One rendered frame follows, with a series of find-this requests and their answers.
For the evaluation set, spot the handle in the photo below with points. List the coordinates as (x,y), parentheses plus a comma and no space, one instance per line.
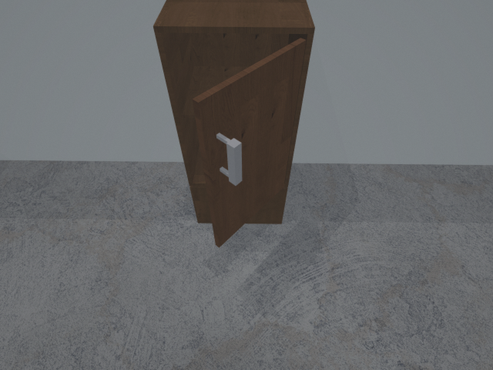
(234,159)

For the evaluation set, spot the cupboard door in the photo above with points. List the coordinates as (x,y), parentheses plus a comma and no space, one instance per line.
(256,107)

